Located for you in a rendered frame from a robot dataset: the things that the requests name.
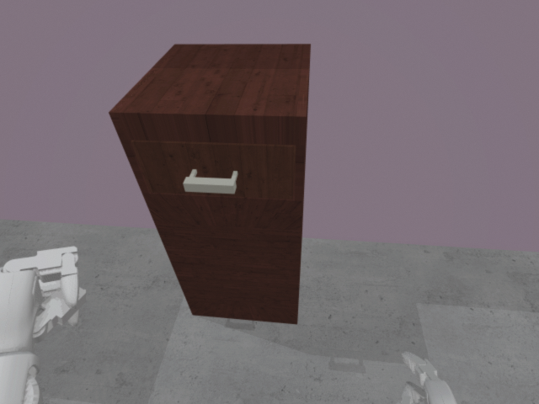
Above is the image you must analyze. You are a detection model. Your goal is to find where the robot right hand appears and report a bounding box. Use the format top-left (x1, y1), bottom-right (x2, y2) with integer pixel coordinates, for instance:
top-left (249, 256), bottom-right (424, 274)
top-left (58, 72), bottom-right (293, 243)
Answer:
top-left (396, 351), bottom-right (457, 404)

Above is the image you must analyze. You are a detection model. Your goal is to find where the handle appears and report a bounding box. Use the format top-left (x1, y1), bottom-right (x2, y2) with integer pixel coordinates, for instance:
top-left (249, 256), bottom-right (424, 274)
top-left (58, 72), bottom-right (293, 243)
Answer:
top-left (183, 169), bottom-right (238, 194)

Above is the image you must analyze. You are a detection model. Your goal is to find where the drawer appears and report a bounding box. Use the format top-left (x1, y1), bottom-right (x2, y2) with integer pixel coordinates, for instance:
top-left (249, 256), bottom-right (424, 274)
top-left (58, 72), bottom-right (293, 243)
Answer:
top-left (131, 140), bottom-right (296, 199)

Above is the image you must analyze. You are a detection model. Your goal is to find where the cabinet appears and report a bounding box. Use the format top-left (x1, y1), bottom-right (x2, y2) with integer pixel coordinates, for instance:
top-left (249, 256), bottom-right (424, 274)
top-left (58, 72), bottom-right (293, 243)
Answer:
top-left (109, 44), bottom-right (311, 324)

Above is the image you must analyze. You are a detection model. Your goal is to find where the robot left forearm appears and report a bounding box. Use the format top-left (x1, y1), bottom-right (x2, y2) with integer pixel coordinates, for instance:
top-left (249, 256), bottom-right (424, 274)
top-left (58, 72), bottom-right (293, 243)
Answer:
top-left (0, 351), bottom-right (43, 404)

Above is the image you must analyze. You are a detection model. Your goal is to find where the robot left hand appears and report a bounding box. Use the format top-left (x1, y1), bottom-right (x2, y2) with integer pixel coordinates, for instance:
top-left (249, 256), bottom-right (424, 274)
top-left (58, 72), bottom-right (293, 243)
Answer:
top-left (0, 247), bottom-right (86, 354)

